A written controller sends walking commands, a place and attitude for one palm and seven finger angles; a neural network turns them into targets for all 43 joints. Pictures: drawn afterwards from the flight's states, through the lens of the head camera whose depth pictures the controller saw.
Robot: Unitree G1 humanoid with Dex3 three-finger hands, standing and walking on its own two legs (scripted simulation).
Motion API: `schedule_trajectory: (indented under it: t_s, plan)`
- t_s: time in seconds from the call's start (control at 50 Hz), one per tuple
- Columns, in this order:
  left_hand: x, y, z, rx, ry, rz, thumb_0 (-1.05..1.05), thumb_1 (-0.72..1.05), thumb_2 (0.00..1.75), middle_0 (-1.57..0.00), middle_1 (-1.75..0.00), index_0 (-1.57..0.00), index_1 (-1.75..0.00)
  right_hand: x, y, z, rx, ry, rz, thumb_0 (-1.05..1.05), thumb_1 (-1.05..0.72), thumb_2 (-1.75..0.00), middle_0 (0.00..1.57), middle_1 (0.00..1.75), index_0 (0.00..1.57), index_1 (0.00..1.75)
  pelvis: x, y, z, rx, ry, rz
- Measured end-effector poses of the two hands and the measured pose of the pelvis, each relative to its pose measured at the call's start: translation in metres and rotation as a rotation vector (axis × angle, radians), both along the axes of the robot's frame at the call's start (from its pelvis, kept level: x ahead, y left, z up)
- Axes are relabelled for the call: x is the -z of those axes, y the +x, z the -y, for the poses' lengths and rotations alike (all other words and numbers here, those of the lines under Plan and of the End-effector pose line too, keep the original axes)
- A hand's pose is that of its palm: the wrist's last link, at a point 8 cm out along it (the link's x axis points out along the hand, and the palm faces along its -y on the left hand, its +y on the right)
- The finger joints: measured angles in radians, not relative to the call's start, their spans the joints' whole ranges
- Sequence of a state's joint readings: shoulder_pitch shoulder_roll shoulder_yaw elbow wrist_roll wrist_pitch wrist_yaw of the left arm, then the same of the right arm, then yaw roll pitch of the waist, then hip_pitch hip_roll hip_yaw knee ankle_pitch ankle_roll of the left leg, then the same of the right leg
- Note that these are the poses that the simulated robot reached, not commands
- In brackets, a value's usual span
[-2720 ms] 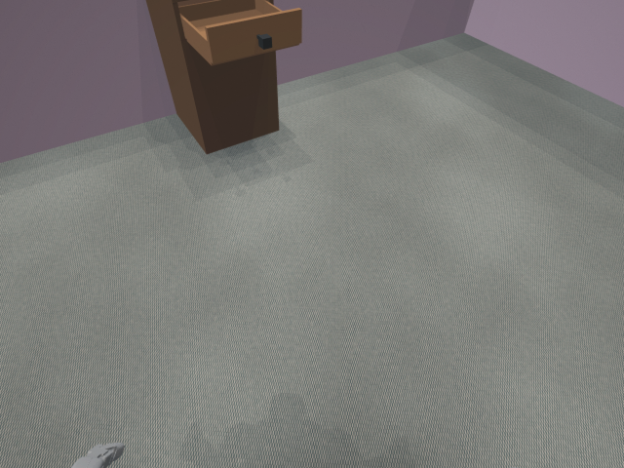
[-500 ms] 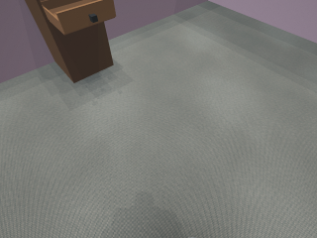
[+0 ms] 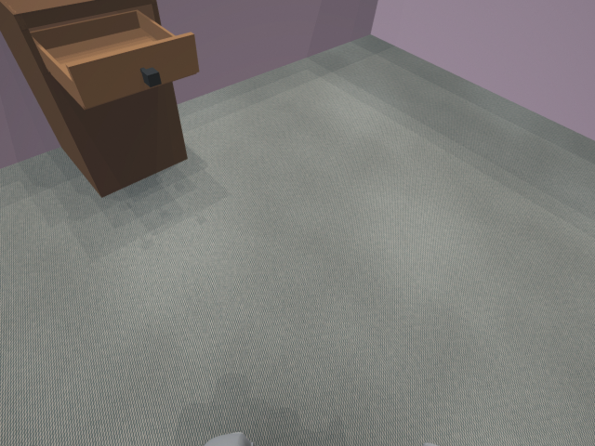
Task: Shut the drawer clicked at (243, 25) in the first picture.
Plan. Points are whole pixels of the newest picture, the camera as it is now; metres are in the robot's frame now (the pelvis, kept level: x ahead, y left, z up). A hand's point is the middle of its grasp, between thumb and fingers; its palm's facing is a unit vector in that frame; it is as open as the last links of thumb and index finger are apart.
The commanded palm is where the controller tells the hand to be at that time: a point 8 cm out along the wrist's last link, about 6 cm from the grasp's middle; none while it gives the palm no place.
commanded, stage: walk to a spot facing it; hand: left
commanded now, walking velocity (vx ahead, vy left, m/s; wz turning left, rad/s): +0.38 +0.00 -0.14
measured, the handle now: (148, 74) +1.08 +0.53 -0.10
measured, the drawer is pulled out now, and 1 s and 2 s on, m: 0.28 0.28 0.28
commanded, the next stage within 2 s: turn to face it in 1.66 s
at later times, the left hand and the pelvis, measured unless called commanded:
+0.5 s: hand (232, 325) +0.33 +0.14 -0.15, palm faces -0.14 -0.98 -0.14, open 7.4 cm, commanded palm none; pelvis +0.21 -0.02 +0.02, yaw -4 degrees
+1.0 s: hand (228, 296) +0.40 +0.16 -0.17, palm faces +0.06 -0.98 -0.16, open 7.3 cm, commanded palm none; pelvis +0.45 -0.02 +0.01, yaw -2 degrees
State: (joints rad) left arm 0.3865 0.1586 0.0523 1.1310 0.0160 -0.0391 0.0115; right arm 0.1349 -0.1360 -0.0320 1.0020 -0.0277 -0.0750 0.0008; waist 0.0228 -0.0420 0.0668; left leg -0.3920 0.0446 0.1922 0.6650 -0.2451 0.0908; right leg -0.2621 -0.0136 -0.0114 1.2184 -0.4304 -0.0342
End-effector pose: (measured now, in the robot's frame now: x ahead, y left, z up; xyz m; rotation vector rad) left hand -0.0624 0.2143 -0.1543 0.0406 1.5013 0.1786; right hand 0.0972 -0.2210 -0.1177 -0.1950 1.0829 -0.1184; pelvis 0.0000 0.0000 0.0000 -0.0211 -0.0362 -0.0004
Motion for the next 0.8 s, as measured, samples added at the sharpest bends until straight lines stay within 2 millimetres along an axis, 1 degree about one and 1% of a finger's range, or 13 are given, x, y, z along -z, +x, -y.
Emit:
schedule_trajectory:
  t_s: [0.02, 0.12, 0.18, 0.26, 0.38, 0.48, 0.54, 0.58, 0.6, 0.64, 0.68, 0.72, 0.8]
  plan:
    - [-0.003, 0.018, -0.006, 0.011, 0.005, 0.026, 0.01, 0.91, 0.90, -0.20, -0.30, -0.20, -0.30, -0.002, -0.004, -0.003, 0.015, 0.000, -0.025, 0.00, -0.91, -0.90, 0.20, 0.30, 0.20, 0.30, -0.004, 0.008, -0.003, 0.003, 0.001, 0.003]
    - [-0.022, 0.109, -0.029, 0.053, 0.030, 0.157, 0.01, 0.91, 0.90, -0.19, -0.30, -0.20, -0.30, -0.012, -0.022, 0.003, 0.102, -0.041, -0.131, -0.01, -0.95, -0.90, 0.20, 0.30, 0.21, 0.30, -0.020, 0.045, -0.016, 0.013, 0.005, -0.004]
    - [-0.029, 0.155, -0.034, 0.068, 0.036, 0.208, 0.01, 0.92, 0.90, -0.19, -0.30, -0.20, -0.30, -0.013, -0.035, -0.001, 0.133, -0.032, -0.213, -0.01, -0.94, -0.90, 0.20, 0.30, 0.20, 0.30, -0.024, 0.069, -0.019, 0.017, 0.010, -0.010]
    - [-0.035, 0.207, -0.032, 0.096, 0.031, 0.234, 0.01, 0.92, 0.90, -0.19, -0.30, -0.19, -0.30, -0.012, -0.047, -0.013, 0.186, 0.000, -0.306, 0.00, -0.93, -0.90, 0.20, 0.30, 0.20, 0.30, -0.028, 0.101, -0.018, 0.028, 0.014, -0.016]
    - [-0.035, 0.290, -0.013, 0.178, 0.015, 0.244, 0.01, 0.91, 0.90, -0.19, -0.30, -0.19, -0.30, -0.010, -0.051, -0.032, 0.270, 0.065, -0.420, 0.01, -0.91, -0.90, 0.20, 0.30, 0.20, 0.30, -0.026, 0.154, -0.007, 0.054, 0.015, -0.020]
    - [-0.032, 0.376, 0.020, 0.259, 0.002, 0.289, 0.01, 0.91, 0.90, -0.19, -0.30, -0.20, -0.30, -0.007, -0.045, -0.040, 0.331, 0.121, -0.532, 0.01, -0.91, -0.90, 0.20, 0.30, 0.20, 0.30, -0.018, 0.203, 0.011, 0.074, 0.016, -0.032]
    - [-0.027, 0.430, 0.043, 0.292, 0.000, 0.351, 0.01, 0.91, 0.90, -0.19, -0.30, -0.20, -0.30, -0.001, -0.033, -0.036, 0.354, 0.150, -0.604, 0.01, -0.90, -0.90, 0.20, 0.30, 0.20, 0.30, -0.007, 0.237, 0.027, 0.080, 0.012, -0.037]
    - [-0.024, 0.457, 0.055, 0.284, 0.006, 0.403, 0.01, 0.91, 0.90, -0.19, -0.30, -0.20, -0.30, 0.005, -0.015, -0.027, 0.355, 0.165, -0.636, 0.01, -0.90, -0.90, 0.20, 0.30, 0.20, 0.30, -0.001, 0.257, 0.038, 0.082, 0.013, -0.033]
    - [-0.025, 0.464, 0.058, 0.271, 0.007, 0.418, 0.01, 0.91, 0.90, -0.19, -0.30, -0.20, -0.30, 0.006, -0.001, -0.020, 0.349, 0.163, -0.632, 0.01, -0.90, -0.90, 0.20, 0.30, 0.20, 0.30, -0.001, 0.266, 0.042, 0.080, 0.011, -0.026]
    - [-0.028, 0.470, 0.062, 0.239, 0.011, 0.415, 0.01, 0.91, 0.90, -0.20, -0.30, -0.20, -0.30, 0.009, 0.036, -0.002, 0.330, 0.144, -0.583, 0.01, -0.90, -0.90, 0.20, 0.30, 0.21, 0.30, -0.005, 0.283, 0.048, 0.073, 0.009, -0.015]
    - [-0.032, 0.469, 0.058, 0.189, 0.030, 0.397, 0.00, 0.92, 0.90, -0.20, -0.30, -0.20, -0.30, 0.010, 0.084, 0.017, 0.298, 0.115, -0.501, 0.01, -0.90, -0.90, 0.20, 0.30, 0.20, 0.30, -0.011, 0.299, 0.051, 0.066, 0.006, -0.012]
    - [-0.039, 0.473, 0.046, 0.157, 0.075, 0.386, -0.03, 0.95, 0.90, -0.20, -0.30, -0.20, -0.30, 0.010, 0.138, 0.034, 0.261, 0.088, -0.402, 0.01, -0.91, -0.90, 0.20, 0.30, 0.20, 0.30, -0.016, 0.315, 0.053, 0.059, 0.001, -0.013]
    - [-0.041, 0.468, 0.029, 0.154, 0.106, 0.287, -0.03, 0.96, 0.90, -0.20, -0.30, -0.20, -0.30, 0.004, 0.242, 0.057, 0.204, 0.049, -0.211, 0.01, -0.91, -0.90, 0.19, 0.30, 0.20, 0.30, -0.021, 0.348, 0.052, 0.049, -0.004, -0.021]
